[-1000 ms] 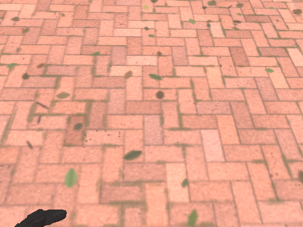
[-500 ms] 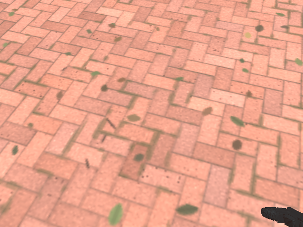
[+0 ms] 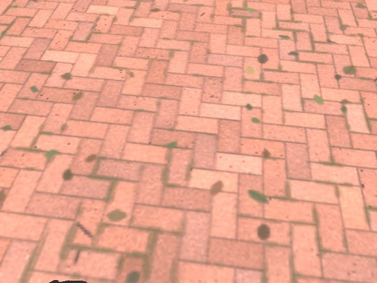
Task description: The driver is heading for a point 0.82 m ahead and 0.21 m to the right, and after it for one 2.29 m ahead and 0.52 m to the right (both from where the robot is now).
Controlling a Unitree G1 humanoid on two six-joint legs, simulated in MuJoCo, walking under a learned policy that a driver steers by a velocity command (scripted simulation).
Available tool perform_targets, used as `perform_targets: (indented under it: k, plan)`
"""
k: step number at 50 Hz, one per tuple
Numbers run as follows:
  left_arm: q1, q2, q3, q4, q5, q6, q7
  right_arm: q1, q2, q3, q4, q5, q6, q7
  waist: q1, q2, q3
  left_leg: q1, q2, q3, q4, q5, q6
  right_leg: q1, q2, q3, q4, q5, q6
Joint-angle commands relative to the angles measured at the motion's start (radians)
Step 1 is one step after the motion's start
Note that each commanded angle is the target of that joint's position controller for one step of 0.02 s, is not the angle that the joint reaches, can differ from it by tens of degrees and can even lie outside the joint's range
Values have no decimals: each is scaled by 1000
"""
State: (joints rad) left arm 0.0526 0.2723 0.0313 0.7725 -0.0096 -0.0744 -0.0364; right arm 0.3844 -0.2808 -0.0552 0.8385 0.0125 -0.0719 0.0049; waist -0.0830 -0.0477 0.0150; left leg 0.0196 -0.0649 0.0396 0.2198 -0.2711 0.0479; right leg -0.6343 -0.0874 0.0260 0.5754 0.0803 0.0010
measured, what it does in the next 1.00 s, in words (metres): walks ahead, turning right: right foot, then left foot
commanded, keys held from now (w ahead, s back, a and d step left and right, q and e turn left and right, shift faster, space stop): w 0.38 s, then w+e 0.62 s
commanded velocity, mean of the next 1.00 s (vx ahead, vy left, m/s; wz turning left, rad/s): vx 0.50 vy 0.00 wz -0.24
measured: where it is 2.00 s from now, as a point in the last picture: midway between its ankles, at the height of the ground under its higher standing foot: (220, 184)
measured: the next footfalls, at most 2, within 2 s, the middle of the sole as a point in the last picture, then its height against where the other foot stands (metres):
right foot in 0.10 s outside the picture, level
left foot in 0.62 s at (148, 271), level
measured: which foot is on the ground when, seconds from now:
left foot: down 0.00-0.12, up 0.14-0.60, down 0.62-1.00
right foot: up 0.00-0.08, down 0.10-0.64, up 0.66-1.00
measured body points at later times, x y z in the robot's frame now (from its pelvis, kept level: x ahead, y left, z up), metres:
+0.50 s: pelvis +0.28 -0.03 +0.00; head +0.31 -0.03 +0.45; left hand +0.29 +0.25 -0.13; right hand +0.48 -0.28 -0.09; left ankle +0.47 +0.13 -0.69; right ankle +0.21 -0.13 -0.74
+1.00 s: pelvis +0.54 +0.00 +0.00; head +0.56 -0.02 +0.45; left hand +0.78 +0.20 -0.10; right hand +0.49 -0.29 -0.13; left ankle +0.49 +0.12 -0.74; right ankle +0.66 -0.20 -0.69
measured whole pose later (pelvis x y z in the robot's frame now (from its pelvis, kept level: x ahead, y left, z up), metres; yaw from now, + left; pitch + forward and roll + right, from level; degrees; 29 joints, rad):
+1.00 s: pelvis +0.54 +0.00 +0.00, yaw -17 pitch +0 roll +2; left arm 0.15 0.29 0.08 0.75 -0.02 -0.02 -0.03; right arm 0.29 -0.27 -0.07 0.91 -0.01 -0.09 -0.01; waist -0.07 -0.04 0.03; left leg 0.03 -0.01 0.23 0.23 -0.26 0.01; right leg -0.67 -0.12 0.02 0.76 0.00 -0.01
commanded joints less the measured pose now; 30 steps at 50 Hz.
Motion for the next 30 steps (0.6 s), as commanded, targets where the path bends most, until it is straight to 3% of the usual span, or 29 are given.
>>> perform_targets:
  k: [1, 3, 4, 5, 6, 7, 8, 9, 10, 11, 12, 15, 18, 22, 26, 28, 29, 30]
  plan:
    - [-120, 81, 15, -102, -3, -22, -16, 25, -177, -45, -18, 7, 4, -11, 14, 100, 61, 23, 319, -142, -14, 352, 141, -19, 15, -3, -59, -60, -32]
    - [-71, 105, 24, -94, -2, -25, -19, 15, -189, -49, -9, 7, 15, -15, 50, 124, 24, 65, 322, -138, 62, 530, 119, 75, 47, -32, -79, -141, -60]
    - [18, 129, 39, -71, 0, -26, -15, -3, -193, -48, -10, 7, 22, -18, 104, 131, -33, 59, 295, -111, 169, 701, 101, 212, 81, -67, -102, -146, -83]
    - [174, 179, 64, -25, 3, -26, -6, -4, -171, -37, -14, 1, 26, -21, 172, 115, -141, -17, 242, -71, 357, 736, 72, 450, 75, -62, -91, -112, -118]
    - [342, 266, 86, 3, 13, -21, 4, 40, -113, -13, -40, -26, 18, -22, 206, -22, -306, -279, 167, -27, 693, 423, 29, 805, -138, 183, -30, -57, -206]
    - [383, 285, 90, 24, 4, -14, -1, 145, -10, 16, -36, -15, -3, -10, 157, -249, -418, -631, -5, -81, 978, -287, -25, 1062, -305, 641, -178, -327, -340]
    - [369, 193, 65, 17, -9, -13, 1, 46, -126, -10, -35, 12, -22, -4, 203, -133, -341, -743, 47, -180, 1072, -310, -11, 1015, -277, 654, -255, -476, -298]
    - [288, 167, 55, 5, -6, -13, 6, -54, -160, -21, -70, 31, -32, -1, 189, -87, -192, -797, 98, -146, 1064, -215, -1, 876, -250, 517, -282, -445, -258]
    - [222, 149, 48, -6, 3, -13, 7, -103, -150, -18, -78, 22, -34, -6, 160, -10, -111, -766, 144, -119, 1020, -127, -4, 732, -214, 417, -309, -341, -243]
    - [179, 126, 43, -12, 13, -15, 6, -113, -138, -22, -80, 7, -30, -9, 128, -4, -62, -722, 174, -117, 962, -70, -11, 620, -184, 346, -336, -251, -240]
    - [158, 108, 37, -14, 23, -19, 5, -89, -122, -23, -73, 2, -21, -8, 96, -26, -57, -657, 196, -124, 934, -35, -15, 552, -158, 297, -364, -199, -234]
    - [159, 121, 43, 5, 12, -33, 6, -79, -77, -15, -68, -3, 5, -13, 67, -28, -29, -628, 213, -107, 846, 12, -43, 463, -140, 198, -431, -108, -253]
    - [194, 149, 51, 29, 10, -30, 20, -181, -66, -9, -97, -11, 6, -12, 87, -6, 7, -683, 218, -98, 675, 170, -66, 467, -122, 123, -462, -61, -244]
    - [269, 169, 56, 62, -6, -17, 31, -334, -43, 2, -134, -9, -11, 1, 139, 4, 37, -614, 165, -65, 422, 348, -74, 467, -82, 69, -455, -68, -209]
    - [325, 182, 64, 89, -18, 4, 41, -423, -66, -1, -164, 1, -28, 22, 152, -11, 49, -586, 135, -89, 299, 334, -67, 552, -127, 127, -385, -107, -196]
    - [318, 192, 71, 91, -18, 13, 47, -394, -97, -11, -158, 2, -37, 26, 122, -30, 34, -523, 125, -97, 266, 270, -50, 586, -150, 167, -332, -98, -177]
    - [308, 194, 73, 90, -17, 18, 49, -348, -112, -18, -145, 2, -41, 24, 91, -40, 13, -450, 115, -84, 250, 234, -37, 585, -147, 173, -283, -57, -165]
    - [302, 176, 67, 87, -13, 21, 49, -242, -143, -36, -114, -1, -43, 18, 38, -31, -48, -295, 100, -64, 225, 210, -12, 562, -103, 149, -169, 31, -141]
Over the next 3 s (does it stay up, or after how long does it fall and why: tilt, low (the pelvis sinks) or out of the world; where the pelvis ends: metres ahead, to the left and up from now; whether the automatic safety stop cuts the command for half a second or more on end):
stays up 0.85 -0.15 0.00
